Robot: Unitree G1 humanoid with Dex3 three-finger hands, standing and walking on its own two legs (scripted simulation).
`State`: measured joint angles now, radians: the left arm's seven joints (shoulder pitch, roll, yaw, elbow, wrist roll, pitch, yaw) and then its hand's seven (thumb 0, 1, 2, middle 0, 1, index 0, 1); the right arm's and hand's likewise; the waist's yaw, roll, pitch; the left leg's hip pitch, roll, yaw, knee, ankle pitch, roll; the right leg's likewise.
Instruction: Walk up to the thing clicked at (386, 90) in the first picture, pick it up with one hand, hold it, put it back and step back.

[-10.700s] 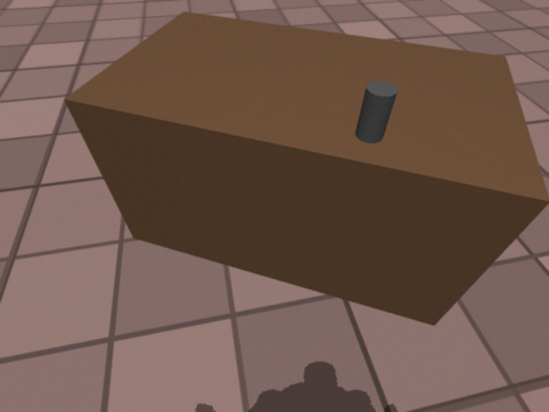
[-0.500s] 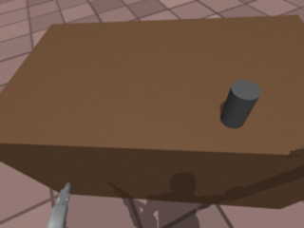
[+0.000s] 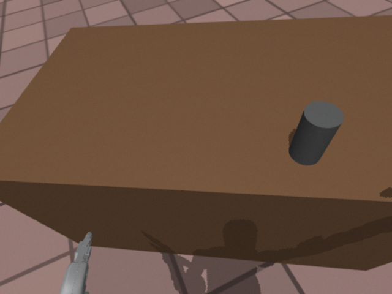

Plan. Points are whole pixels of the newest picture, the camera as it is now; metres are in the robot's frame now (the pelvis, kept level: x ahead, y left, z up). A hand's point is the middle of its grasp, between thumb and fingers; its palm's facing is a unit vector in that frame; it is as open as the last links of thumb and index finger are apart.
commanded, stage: go down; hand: right
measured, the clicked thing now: (312, 135) +0.47 -0.22 +0.02
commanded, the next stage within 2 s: approach in 0.24 s
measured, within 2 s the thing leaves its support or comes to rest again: neither
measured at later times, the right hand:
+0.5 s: hand out of the picture +0.37 -0.41 +0.13, palm faces +0.27 +0.96 +0.00, open 17.5 cm
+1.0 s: hand (342, 147) +0.44 -0.28 +0.01, palm faces +0.18 +0.98 +0.08, open 17.5 cm
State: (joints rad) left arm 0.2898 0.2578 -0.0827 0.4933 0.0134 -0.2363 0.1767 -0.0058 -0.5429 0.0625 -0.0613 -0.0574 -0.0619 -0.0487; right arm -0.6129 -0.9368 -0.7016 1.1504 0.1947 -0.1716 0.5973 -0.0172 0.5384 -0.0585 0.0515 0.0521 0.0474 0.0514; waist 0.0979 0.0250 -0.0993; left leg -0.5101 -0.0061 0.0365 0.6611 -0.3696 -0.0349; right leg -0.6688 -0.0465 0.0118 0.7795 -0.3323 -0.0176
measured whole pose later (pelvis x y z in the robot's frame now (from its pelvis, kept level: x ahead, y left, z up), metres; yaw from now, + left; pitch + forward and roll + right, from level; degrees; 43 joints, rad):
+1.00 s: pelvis -0.02 +0.00 -0.04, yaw +2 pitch +19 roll +4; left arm 0.33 0.25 0.02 0.28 0.06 -0.17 0.08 -0.01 -0.53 0.04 -0.07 -0.06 -0.08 -0.05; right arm -0.67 -0.61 -0.58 1.10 0.14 -0.37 0.33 -0.02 0.54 -0.05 0.04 0.05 0.04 0.05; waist 0.16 0.04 -0.12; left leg -0.80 -0.03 0.02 0.93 -0.46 -0.03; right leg -0.94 -0.07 0.01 1.01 -0.41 -0.01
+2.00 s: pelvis -0.01 +0.01 -0.04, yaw +2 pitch +19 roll +3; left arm 0.40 0.24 0.05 0.11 0.04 -0.03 -0.02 -0.01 -0.54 0.06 -0.06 -0.06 -0.06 -0.05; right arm -0.72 -0.48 -0.49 1.04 0.07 -0.36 0.09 -0.02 0.40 -0.16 0.64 0.38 0.63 0.38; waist 0.16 0.01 -0.14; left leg -0.82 -0.02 0.02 0.98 -0.49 -0.02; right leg -0.94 -0.07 0.01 1.04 -0.43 0.00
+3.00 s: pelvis -0.01 +0.01 -0.02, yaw +1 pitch +15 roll +2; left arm 0.38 0.24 0.05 0.20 0.01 -0.03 0.00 -0.01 -0.52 0.05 -0.06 -0.06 -0.07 -0.05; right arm -0.71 -0.46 -0.45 1.01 0.10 -0.29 0.10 0.00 0.43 -1.08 0.70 1.04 0.70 1.04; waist 0.12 0.01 -0.12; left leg -0.67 -0.01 0.01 0.86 -0.45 -0.03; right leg -0.78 -0.05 -0.01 0.91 -0.38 -0.01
